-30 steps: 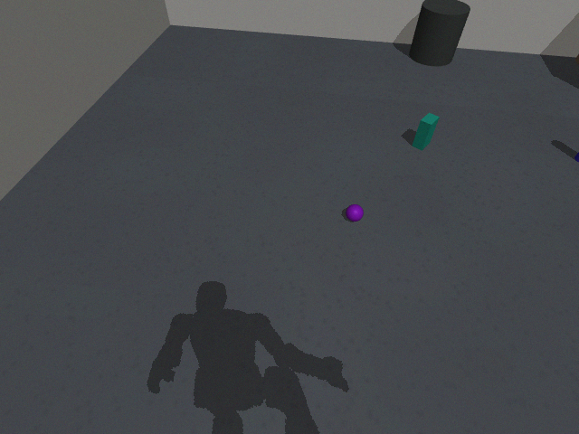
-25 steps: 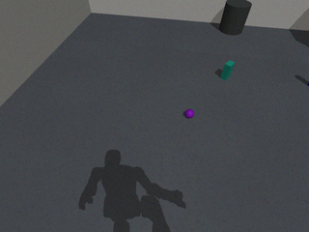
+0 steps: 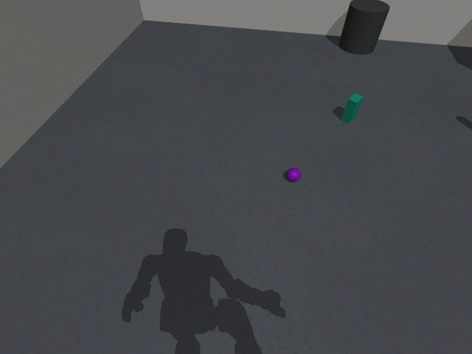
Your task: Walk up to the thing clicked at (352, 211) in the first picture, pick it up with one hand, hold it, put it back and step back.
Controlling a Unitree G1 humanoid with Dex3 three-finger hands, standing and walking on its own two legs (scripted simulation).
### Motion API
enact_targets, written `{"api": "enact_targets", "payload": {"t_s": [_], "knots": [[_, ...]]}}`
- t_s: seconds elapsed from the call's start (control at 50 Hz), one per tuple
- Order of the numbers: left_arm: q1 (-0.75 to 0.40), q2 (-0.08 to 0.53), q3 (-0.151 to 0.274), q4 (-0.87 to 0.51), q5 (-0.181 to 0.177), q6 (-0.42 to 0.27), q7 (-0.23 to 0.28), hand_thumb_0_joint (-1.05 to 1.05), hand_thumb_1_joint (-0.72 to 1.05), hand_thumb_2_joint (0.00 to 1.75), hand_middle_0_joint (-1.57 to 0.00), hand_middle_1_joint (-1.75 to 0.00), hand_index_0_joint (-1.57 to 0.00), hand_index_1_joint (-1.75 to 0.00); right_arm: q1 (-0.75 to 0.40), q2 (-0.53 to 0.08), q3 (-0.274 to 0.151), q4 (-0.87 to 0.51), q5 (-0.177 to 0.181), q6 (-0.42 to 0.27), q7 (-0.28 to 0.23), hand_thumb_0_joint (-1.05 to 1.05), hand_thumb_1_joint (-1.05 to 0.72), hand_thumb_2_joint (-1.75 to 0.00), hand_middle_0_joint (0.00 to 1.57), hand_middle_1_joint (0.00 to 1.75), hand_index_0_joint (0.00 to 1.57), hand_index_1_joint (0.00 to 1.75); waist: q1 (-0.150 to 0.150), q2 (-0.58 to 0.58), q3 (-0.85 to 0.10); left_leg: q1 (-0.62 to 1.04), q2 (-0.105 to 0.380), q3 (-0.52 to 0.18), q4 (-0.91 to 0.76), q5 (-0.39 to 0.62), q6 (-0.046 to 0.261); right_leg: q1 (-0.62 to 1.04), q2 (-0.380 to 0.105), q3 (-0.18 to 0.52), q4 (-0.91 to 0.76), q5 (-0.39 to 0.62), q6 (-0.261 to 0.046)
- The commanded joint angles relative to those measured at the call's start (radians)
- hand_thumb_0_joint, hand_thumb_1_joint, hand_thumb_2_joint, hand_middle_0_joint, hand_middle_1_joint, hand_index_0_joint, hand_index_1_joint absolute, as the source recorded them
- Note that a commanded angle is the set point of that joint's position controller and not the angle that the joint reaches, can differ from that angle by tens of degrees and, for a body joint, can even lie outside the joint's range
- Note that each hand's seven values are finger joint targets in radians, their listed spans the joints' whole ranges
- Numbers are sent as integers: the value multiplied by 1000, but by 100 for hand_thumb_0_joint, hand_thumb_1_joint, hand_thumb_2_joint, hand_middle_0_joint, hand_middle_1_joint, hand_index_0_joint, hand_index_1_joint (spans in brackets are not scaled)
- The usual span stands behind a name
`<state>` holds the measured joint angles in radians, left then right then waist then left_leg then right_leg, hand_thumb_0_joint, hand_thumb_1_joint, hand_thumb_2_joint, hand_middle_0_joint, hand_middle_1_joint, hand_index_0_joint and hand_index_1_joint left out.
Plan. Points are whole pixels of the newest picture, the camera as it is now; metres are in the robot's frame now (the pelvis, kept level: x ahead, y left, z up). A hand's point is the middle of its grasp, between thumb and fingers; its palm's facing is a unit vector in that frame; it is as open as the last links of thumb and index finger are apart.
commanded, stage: stand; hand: left
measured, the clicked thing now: (293, 174) +1.12 -0.31 -0.74
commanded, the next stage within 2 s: walk up in 0.52 s
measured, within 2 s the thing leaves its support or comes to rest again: neither
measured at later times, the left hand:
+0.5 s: hand out of the picture +0.07 +0.25 -0.16, palm faces -0.01 -0.94 -0.33, open 7.4 cm
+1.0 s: hand (167, 332) +0.19 +0.15 -0.15, palm faces -0.18 -0.90 -0.39, open 7.4 cm
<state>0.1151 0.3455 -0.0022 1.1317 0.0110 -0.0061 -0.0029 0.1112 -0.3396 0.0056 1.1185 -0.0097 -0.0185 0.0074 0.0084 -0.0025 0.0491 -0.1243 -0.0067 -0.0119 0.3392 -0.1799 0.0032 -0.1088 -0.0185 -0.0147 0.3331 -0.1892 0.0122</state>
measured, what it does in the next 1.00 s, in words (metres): steps to the right: right foot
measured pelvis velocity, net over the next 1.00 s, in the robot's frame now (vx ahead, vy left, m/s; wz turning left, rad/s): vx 0.10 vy -0.11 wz -0.25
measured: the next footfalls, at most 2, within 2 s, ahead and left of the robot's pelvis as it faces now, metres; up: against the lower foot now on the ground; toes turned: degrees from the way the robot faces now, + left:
right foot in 0.84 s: +0.15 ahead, -0.25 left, +0.00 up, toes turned -16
left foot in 1.24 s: +0.36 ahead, -0.05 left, +0.00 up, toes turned -14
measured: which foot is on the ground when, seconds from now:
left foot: down 0.00-0.86, up 0.88-1.00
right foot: down 0.00-0.56, up 0.58-0.82, down 0.84-1.00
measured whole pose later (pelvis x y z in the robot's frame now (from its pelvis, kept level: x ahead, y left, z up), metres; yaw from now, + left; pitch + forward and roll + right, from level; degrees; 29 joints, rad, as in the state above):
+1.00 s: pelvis +0.10 -0.11 -0.02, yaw -14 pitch -4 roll +0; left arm 0.31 0.38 0.09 0.92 0.02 -0.02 -0.08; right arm 0.21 -0.46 -0.08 0.95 -0.02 -0.02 0.04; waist 0.04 0.06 0.08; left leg -0.35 0.07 0.04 1.10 -0.47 0.02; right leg -0.30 -0.01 -0.04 0.64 -0.29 -0.03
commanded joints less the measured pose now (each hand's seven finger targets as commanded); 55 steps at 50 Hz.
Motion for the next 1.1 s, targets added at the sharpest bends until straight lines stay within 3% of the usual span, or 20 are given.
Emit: {"api": "enact_targets", "payload": {"t_s": [0.0,0.48,0.5,0.52,0.54,0.56,0.58,0.62,0.66,0.7,0.76,0.8,0.82,0.84,0.86,0.88,0.9,0.96,1.0,1.08], "knots": [[-38,206,34,-64,-1,-28,11,0,90,90,-20,-30,-20,-30,-35,-219,-39,-57,3,-19,-17,0,-90,-90,20,30,20,30,-4,7,-74,13,131,-97,-50,151,28,16,-115,93,-54,128,-34],[-32,211,39,-62,0,-25,12,0,90,90,-20,-30,-20,-30,-41,-219,-37,-56,4,-18,-19,0,-90,-90,20,30,20,30,-3,14,-65,13,130,-100,-56,156,22,18,-116,88,-57,130,-35],[15,296,112,-164,25,-12,-25,0,90,90,-20,-30,-20,-30,38,-341,-121,-125,-21,-43,-14,0,-90,-90,20,30,20,30,-48,-19,-125,203,131,-87,28,-275,92,-190,-34,104,72,-228,-68],[-64,261,104,-181,26,0,-41,0,90,90,-20,-30,-20,-30,120,-370,-141,-95,-26,-50,-15,0,-90,-90,20,30,20,30,-100,68,-37,300,216,-188,-52,-486,141,-471,-3,51,211,-345,-54],[-113,241,102,-213,30,12,-54,0,90,90,-20,-30,-20,-30,149,-404,-161,-98,-30,-56,-18,0,-90,-90,20,30,20,30,-121,180,29,277,376,-339,-177,-559,197,-610,-8,22,456,-291,-36],[-109,257,111,-232,39,15,-62,0,90,90,-20,-30,-20,-30,118,-409,-166,-133,-20,-60,-20,0,-90,-90,20,30,20,30,-103,121,48,170,470,-379,-210,-511,236,-605,-61,84,562,-277,-27],[-76,263,115,-245,32,12,-68,0,90,90,-20,-30,-20,-30,87,-405,-167,-162,-22,-65,-18,0,-90,-90,20,30,20,30,-74,86,54,101,482,-380,-220,-481,244,-563,-89,119,601,-252,-27],[-15,265,125,-241,25,7,-86,0,90,90,-20,-30,-20,-30,51,-367,-160,-194,-29,-75,-14,0,-90,-90,20,30,20,30,-30,75,41,58,422,-287,-214,-457,222,-507,-125,137,606,-209,-25],[50,255,131,-244,21,9,-109,0,90,90,-20,-30,-20,-30,-1,-356,-165,-232,-37,-76,-8,0,-90,-90,20,30,20,30,-3,137,20,67,381,-153,-178,-354,204,-458,-127,89,516,-196,-21],[61,243,132,-257,19,8,-121,0,90,90,-20,-30,-20,-30,-17,-350,-164,-253,-39,-79,0,0,-90,-90,20,30,20,30,6,172,31,-10,320,-25,-133,-290,170,-352,-123,41,411,-153,-16],[93,240,140,-256,20,0,-122,0,90,90,-20,-30,-20,-30,-28,-352,-166,-263,-42,-70,11,0,-90,-90,20,30,20,30,12,179,19,-86,258,74,-37,-292,141,-200,-72,-56,316,-81,-19],[199,255,149,-218,27,-8,-109,0,90,90,-20,-30,-20,-30,-35,-342,-162,-275,-36,-57,11,0,-90,-90,20,30,20,30,60,75,-4,-199,231,135,123,-393,124,-33,-25,-126,280,-4,-21],[292,295,168,-187,30,-17,-96,0,90,90,-20,-30,-20,-30,-6,-303,-148,-275,-40,-47,11,0,-90,-90,20,30,20,30,95,-70,-43,-277,185,158,330,-409,107,91,12,-100,280,-70,-26],[409,356,192,-170,28,-27,-76,0,90,90,-20,-30,-20,-30,21,-237,-121,-287,-39,-41,14,0,-90,-90,20,30,20,30,151,-301,-64,-395,86,205,629,-414,78,181,-44,63,128,-273,-65],[422,434,205,-208,27,-35,-61,0,90,90,-20,-30,-20,-30,30,-201,-96,-327,-18,-41,23,0,-90,-90,20,30,20,30,144,-426,-24,-589,-14,145,829,-456,25,160,-255,551,-125,-565,-156],[346,460,198,-240,15,-39,-62,0,90,90,-20,-30,-20,-30,22,-279,-116,-324,-17,-38,22,0,-90,-90,20,30,20,30,101,-283,22,-534,35,23,853,-395,7,18,-362,779,-216,-652,-250],[285,459,195,-267,5,-39,-61,0,90,90,-20,-30,-20,-30,16,-325,-129,-311,-16,-44,21,0,-90,-90,20,30,20,30,77,-202,74,-516,82,-8,851,-359,9,-47,-369,783,-208,-626,-289],[184,362,164,-297,-8,-47,-40,0,90,90,-20,-30,-20,-30,135,-298,-121,-253,11,-45,25,0,-90,-90,20,30,20,30,6,-148,30,-421,144,-33,758,-224,31,-66,-240,435,-98,-339,-217],[186,336,151,-312,-3,-54,-38,0,90,90,-20,-30,-20,-30,170,-292,-122,-257,2,-44,35,0,-90,-90,20,30,20,30,-1,-127,21,-332,124,-2,635,-212,28,-129,-197,338,-72,-259,-216],[198,341,147,-343,-2,-67,-41,0,90,90,-20,-30,-20,-30,121,-280,-130,-311,-17,-46,51,0,-90,-90,20,30,20,30,10,-108,55,-321,112,13,453,-155,12,-182,-199,318,-95,-310,-230]]}}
